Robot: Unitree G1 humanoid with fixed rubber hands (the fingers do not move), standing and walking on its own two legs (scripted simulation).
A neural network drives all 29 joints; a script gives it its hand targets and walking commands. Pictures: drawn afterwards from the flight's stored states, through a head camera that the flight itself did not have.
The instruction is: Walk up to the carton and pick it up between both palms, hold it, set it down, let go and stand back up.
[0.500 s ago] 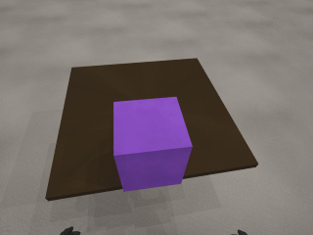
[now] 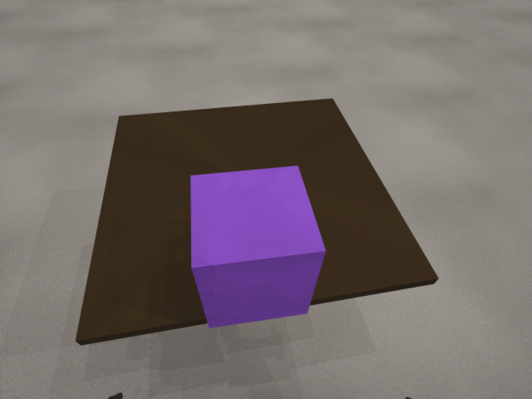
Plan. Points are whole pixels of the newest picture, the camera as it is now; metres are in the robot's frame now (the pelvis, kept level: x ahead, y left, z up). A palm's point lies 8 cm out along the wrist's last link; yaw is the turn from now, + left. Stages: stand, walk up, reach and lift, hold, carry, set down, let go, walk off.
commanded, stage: stand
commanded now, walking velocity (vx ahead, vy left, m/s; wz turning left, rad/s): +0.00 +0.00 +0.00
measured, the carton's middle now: (252, 248) +0.42 +0.03 -0.09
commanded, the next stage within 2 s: walk up in 0.06 s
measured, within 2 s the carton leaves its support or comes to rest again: neither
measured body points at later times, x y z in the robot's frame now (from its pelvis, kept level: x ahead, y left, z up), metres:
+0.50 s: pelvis +0.01 -0.03 +0.00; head +0.02 -0.03 +0.45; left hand +0.10 +0.24 -0.12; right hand +0.08 -0.30 -0.12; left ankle +0.01 +0.12 -0.73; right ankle +0.02 -0.13 -0.73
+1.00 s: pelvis +0.01 -0.06 -0.01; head +0.03 -0.04 +0.44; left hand +0.06 +0.22 -0.14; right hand +0.14 -0.30 -0.12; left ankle +0.02 +0.06 -0.73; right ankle +0.02 -0.13 -0.73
